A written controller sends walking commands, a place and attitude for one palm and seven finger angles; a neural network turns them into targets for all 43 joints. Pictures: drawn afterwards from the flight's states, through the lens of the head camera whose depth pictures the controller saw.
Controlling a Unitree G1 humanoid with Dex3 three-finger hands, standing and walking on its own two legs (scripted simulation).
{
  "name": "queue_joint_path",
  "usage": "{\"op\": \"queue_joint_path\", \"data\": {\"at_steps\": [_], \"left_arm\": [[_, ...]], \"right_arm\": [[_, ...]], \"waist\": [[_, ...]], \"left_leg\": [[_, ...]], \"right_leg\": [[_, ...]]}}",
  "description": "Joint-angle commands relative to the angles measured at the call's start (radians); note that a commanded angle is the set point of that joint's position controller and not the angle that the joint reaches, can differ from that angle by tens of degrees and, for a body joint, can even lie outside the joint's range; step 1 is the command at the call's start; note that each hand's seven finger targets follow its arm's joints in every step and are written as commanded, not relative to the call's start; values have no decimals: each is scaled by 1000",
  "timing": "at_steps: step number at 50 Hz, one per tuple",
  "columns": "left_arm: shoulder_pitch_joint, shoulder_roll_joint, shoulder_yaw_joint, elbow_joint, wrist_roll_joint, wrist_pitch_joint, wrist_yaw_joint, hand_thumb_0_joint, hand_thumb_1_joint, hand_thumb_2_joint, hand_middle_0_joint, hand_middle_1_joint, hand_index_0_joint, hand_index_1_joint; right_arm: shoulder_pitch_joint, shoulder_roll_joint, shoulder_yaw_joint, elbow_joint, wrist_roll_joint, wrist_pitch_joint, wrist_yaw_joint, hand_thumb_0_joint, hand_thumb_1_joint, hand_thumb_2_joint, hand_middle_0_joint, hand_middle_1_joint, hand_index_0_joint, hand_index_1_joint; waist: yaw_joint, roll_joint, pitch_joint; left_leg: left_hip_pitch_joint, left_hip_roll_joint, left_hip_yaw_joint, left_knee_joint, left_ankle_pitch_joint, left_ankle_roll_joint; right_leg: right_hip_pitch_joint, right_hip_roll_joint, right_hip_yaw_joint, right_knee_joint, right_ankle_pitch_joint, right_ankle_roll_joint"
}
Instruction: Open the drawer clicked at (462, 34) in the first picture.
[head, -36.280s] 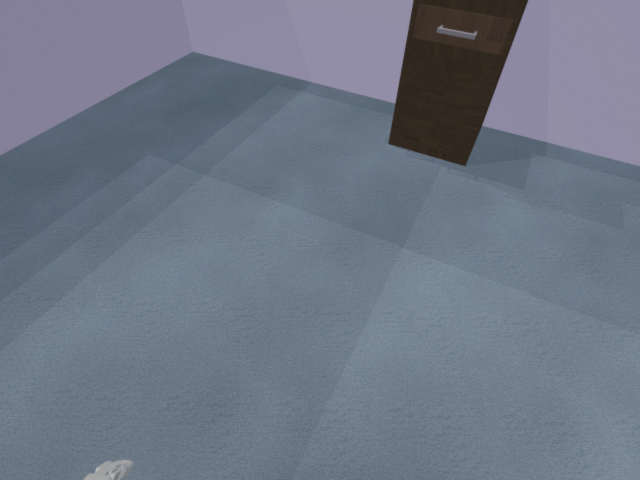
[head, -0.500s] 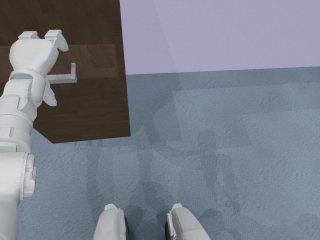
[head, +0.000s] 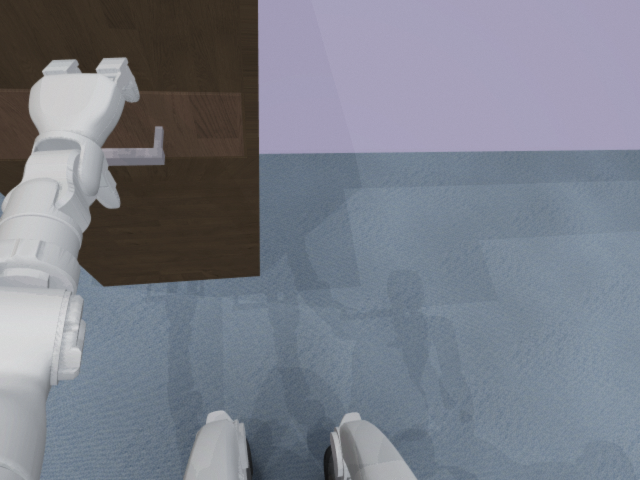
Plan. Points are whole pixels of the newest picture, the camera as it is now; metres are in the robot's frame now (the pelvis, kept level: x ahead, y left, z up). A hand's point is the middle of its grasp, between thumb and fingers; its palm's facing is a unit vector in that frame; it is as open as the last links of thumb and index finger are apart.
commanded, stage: move the hooked fingers above the handle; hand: left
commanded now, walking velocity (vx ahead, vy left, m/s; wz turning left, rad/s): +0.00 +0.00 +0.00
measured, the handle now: (103, 145) +0.58 +0.25 -0.03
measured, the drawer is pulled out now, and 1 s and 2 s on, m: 0.00 0.00 0.00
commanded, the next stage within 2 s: lower the fingers behind the handle in 1.28 s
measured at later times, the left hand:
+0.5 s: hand (91, 129) +0.54 +0.23 +0.05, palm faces +0.05 -0.04 -1.00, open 13.4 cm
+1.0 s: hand (49, 158) +0.52 +0.29 +0.01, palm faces -0.07 +0.06 -1.00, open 13.9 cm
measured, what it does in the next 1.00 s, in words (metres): stands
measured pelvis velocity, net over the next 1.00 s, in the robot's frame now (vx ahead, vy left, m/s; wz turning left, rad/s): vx -0.01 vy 0.00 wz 0.00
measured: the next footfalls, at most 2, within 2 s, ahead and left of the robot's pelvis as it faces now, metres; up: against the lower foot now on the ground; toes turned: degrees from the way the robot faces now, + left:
none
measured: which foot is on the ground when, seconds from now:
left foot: down 0.00-1.00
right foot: down 0.00-1.00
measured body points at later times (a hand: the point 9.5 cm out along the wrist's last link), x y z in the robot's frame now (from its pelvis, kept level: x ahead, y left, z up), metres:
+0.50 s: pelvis -0.01 +0.00 +0.00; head +0.14 +0.03 +0.42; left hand +0.53 +0.23 +0.10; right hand -0.02 -0.28 -0.11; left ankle +0.05 +0.10 -0.65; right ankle +0.00 -0.15 -0.65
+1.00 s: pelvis -0.01 +0.00 -0.01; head +0.15 +0.03 +0.41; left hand +0.52 +0.28 +0.07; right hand -0.01 -0.28 -0.12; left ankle +0.05 +0.10 -0.65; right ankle +0.00 -0.15 -0.65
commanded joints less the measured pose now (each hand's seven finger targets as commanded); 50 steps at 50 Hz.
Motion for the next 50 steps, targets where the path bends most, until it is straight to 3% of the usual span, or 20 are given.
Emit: {"op": "queue_joint_path", "data": {"at_steps": [1, 4, 5, 7, 11, 14, 15, 19, 21, 24, 27, 29, 32, 35, 37, 41, 43, 44, 47, 50], "left_arm": [[-278, 346, 121, -98, 41, 108, 60, 0, -500, 300, -300, -1200, -300, -1200], [-303, 359, 114, -100, 34, 162, 66, 0, -500, 300, -300, -1200, -300, -1200], [-360, 340, 92, -137, 17, 159, 53, 0, -500, 300, -300, -1200, -300, -1200], [-470, 341, 81, -249, -15, 113, 18, 0, -500, 300, -300, -1200, -300, -1200], [-593, 256, 6, -449, -55, -16, -38, 0, -500, 300, -300, -1200, -300, -1200], [-501, 188, -18, -367, -61, -43, -28, 0, -500, 300, -300, -1200, -300, -1200], [-492, 214, 8, -328, -55, -39, -12, 0, -500, 300, -300, -1200, -300, -1200], [-368, 255, 45, -27, -23, 76, 47, 0, -500, 300, -300, -1200, -300, -1200], [-318, 307, 72, 49, 0, 141, 49, 0, -500, 300, -300, -1200, -300, -1200], [-329, 329, 56, 18, 35, 186, 24, 0, -500, 300, -300, -1200, -300, -1200], [-310, 318, 39, 26, 32, 205, -13, 0, -500, 300, -300, -1200, -300, -1200], [-337, 329, 52, -59, -8, 157, -63, 0, -500, 300, -300, -1200, -300, -1200], [-456, 330, 54, -295, -52, 4, -110, 0, -500, 300, -300, -1200, -300, -1200], [-481, 362, 97, -423, -47, -106, -78, 0, -500, 300, -300, -1200, -300, -1200], [-478, 344, 108, -454, -43, -141, -23, 0, -500, 300, -300, -1200, -300, -1200], [-380, 377, 164, -234, -31, -55, 95, 0, -500, 300, -300, -1200, -300, -1200], [-345, 344, 118, -83, -17, 51, 121, 0, -500, 300, -300, -1200, -300, -1200], [-351, 330, 91, -41, -2, 100, 121, 0, -500, 300, -300, -1200, -300, -1200], [-375, 245, -3, -45, 24, 197, 55, 0, -500, 300, -300, -1200, -300, -1200], [-444, 150, -83, -197, -38, 166, -84, 0, -500, 300, -300, -1200, -300, -1200]], "right_arm": [[183, -181, -57, -37, -10, 27, 15, 0, -900, -900, 200, 300, 200, 300], [187, -191, -61, -42, -1, 43, 16, 0, -900, -900, 200, 300, 200, 300], [189, -191, -64, -41, 2, 38, 11, 0, -900, -900, 200, 300, 200, 300], [203, -189, -76, -29, 3, 19, -3, 0, -900, -900, 200, 300, 200, 300], [219, -173, -93, 22, -6, -32, -33, 0, -900, -900, 200, 300, 200, 300], [219, -160, -87, 52, -6, -51, -38, 0, -900, -900, 200, 300, 200, 300], [220, -161, -81, 62, -7, -51, -36, 0, -900, -900, 200, 300, 200, 300], [201, -172, -47, 39, 2, -30, -10, 0, -900, -900, 200, 300, 200, 300], [196, -187, -36, 23, 2, -10, 3, 0, -900, -900, 200, 300, 200, 300], [213, -192, -44, -9, 7, 19, 10, 0, -900, -900, 200, 300, 200, 300], [209, -194, -45, -26, 15, 37, 4, 0, -900, -900, 200, 300, 200, 300], [210, -190, -52, -34, 15, 23, -9, 0, -900, -900, 200, 300, 200, 300], [210, -176, -69, -26, 5, -13, -31, 0, -900, -900, 200, 300, 200, 300], [204, -171, -79, 6, -3, -43, -43, 0, -900, -900, 200, 300, 200, 300], [199, -166, -84, 22, -6, -55, -40, 0, -900, -900, 200, 300, 200, 300], [183, -175, -66, 40, -10, -44, -12, 0, -900, -900, 200, 300, 200, 300], [177, -183, -53, 28, -2, -31, 4, 0, -900, -900, 200, 300, 200, 300], [180, -187, -51, 22, 0, -25, 11, 0, -900, -900, 200, 300, 200, 300], [211, -191, -63, 14, 4, -3, 22, 0, -900, -900, 200, 300, 200, 300], [234, -178, -84, 23, 1, 1, 9, 0, -900, -900, 200, 300, 200, 300]], "waist": [[62, 136, -475], [53, 90, -491], [31, 86, -513], [4, 117, -606], [-39, 185, -661], [-29, 215, -522], [-24, 207, -474], [-7, 132, -279], [28, 130, -287], [28, 102, -385], [21, 45, -395], [16, 40, -434], [-3, 118, -572], [7, 190, -604], [11, 233, -574], [29, 188, -442], [17, 147, -358], [16, 164, -350], [8, 193, -481], [-31, 153, -586]], "left_leg": [[525, -46, -23, -78, 362, 8], [514, -48, -17, -97, 296, 9], [527, -45, -21, -103, 266, 13], [598, -40, -33, -102, 250, 19], [746, -29, -71, -99, 248, 18], [727, -25, -87, -113, 209, 8], [687, -24, -89, -118, 192, 5], [493, -40, -66, -138, 128, 7], [458, -47, -38, -136, 178, 7], [470, -52, -12, -116, 251, 14], [450, -54, -3, -120, 222, 20], [459, -51, -2, -121, 187, 26], [552, -44, -24, -96, 195, 32], [624, -35, -48, -77, 215, 23], [650, -28, -68, -69, 238, 12], [524, -37, -69, -81, 184, 7], [462, -44, -54, -98, 144, 6], [462, -47, -47, -104, 152, 4], [593, -42, -37, -103, 279, -1], [698, -32, -44, -96, 341, 9]], "right_leg": [[30, 61, -35, -103, 276, -64], [74, 58, -31, -127, 251, -51], [79, 57, -27, -139, 237, -46], [82, 54, -15, -153, 228, -39], [-2, 50, -10, -160, 217, -42], [-94, 51, -25, -158, 183, -53], [-103, 50, -31, -152, 174, -56], [-103, 51, -46, -149, 134, -59], [-48, 54, -42, -143, 157, -63], [37, 61, -32, -154, 221, -58], [78, 57, -24, -163, 219, -49], [113, 52, -12, -174, 211, -43], [94, 49, 7, -164, 214, -40], [12, 50, 3, -133, 197, -48], [-65, 51, -8, -116, 192, -54], [-89, 52, -29, -101, 153, -58], [-87, 52, -39, -114, 138, -54], [-83, 53, -41, -119, 146, -54], [-29, 63, -42, -139, 223, -56], [43, 65, -31, -177, 279, -44]]}}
